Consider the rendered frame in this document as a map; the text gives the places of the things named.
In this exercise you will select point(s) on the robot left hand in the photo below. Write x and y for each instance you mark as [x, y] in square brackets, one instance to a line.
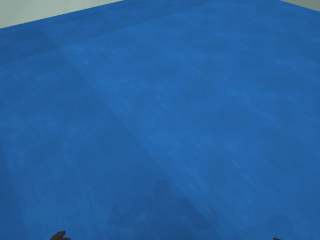
[59, 236]

